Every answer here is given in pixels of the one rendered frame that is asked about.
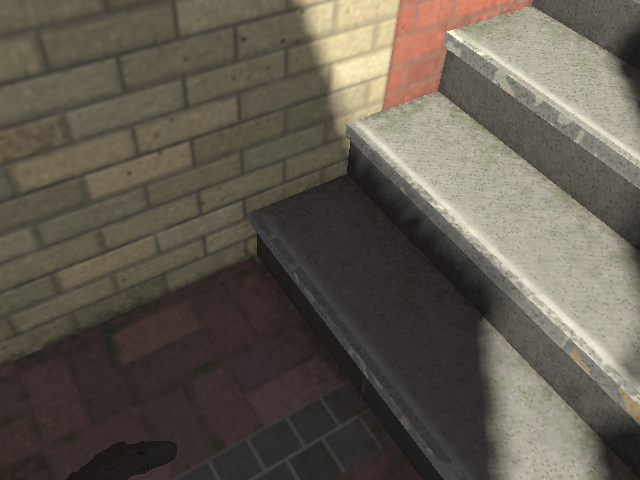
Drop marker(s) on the robot left hand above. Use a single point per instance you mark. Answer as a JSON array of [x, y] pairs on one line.
[[121, 461]]

